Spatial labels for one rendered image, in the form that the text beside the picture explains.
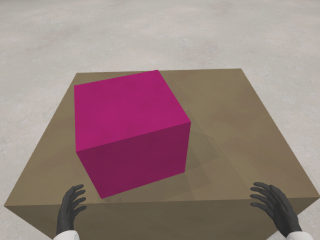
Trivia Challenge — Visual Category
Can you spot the left robot hand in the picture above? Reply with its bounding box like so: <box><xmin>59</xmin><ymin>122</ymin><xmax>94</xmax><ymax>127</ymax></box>
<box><xmin>56</xmin><ymin>184</ymin><xmax>87</xmax><ymax>235</ymax></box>

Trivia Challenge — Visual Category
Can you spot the right robot hand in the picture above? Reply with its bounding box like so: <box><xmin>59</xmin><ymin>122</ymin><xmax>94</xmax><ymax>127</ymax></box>
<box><xmin>250</xmin><ymin>182</ymin><xmax>302</xmax><ymax>238</ymax></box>

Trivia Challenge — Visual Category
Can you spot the left robot forearm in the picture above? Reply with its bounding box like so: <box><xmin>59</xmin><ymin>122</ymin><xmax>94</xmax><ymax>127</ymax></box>
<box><xmin>53</xmin><ymin>230</ymin><xmax>80</xmax><ymax>240</ymax></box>

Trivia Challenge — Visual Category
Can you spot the pedestal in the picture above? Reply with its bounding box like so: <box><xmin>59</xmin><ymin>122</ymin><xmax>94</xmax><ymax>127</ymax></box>
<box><xmin>4</xmin><ymin>68</ymin><xmax>320</xmax><ymax>240</ymax></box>

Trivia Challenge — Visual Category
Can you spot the carton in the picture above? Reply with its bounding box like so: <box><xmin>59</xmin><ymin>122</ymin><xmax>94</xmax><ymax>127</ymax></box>
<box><xmin>74</xmin><ymin>69</ymin><xmax>191</xmax><ymax>199</ymax></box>

